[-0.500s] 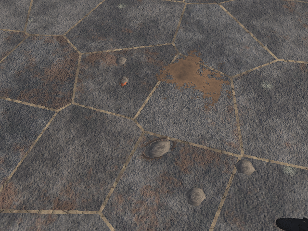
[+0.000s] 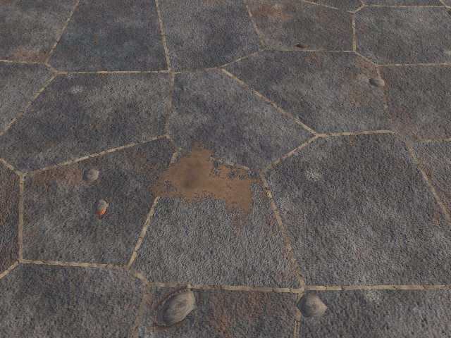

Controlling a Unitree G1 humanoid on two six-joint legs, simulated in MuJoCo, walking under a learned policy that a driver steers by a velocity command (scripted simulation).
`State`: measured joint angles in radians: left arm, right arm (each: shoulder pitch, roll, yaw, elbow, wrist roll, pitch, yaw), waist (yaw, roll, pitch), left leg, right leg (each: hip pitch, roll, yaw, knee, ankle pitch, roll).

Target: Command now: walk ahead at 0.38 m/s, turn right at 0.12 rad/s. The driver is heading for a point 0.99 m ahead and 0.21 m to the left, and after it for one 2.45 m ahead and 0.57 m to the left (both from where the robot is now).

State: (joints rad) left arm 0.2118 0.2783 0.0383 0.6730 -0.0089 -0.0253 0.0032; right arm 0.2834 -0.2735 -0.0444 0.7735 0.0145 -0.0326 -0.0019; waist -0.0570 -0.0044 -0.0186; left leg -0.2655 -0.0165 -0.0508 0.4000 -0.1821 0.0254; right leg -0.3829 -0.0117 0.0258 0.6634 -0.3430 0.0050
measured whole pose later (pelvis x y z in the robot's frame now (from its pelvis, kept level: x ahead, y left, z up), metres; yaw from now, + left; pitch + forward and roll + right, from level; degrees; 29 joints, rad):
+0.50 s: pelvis +0.22 +0.02 -0.03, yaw +10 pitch +3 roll -1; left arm 0.43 0.29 0.06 0.81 -0.01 -0.05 0.02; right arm 0.04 -0.27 -0.03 0.65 0.02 -0.05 0.08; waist 0.08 0.02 0.03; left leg -0.59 0.00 0.05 0.59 -0.08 0.08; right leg 0.14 -0.04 -0.17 0.32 -0.48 0.04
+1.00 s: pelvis +0.52 +0.07 -0.02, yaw +25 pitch +2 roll +1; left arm 0.09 0.28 0.03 0.63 0.01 -0.12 -0.02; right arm 0.36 -0.30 -0.06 0.76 0.02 -0.04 0.00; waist -0.08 -0.01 0.00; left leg -0.09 -0.10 -0.20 0.53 -0.46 0.06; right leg -0.47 0.00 0.03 0.49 -0.07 -0.01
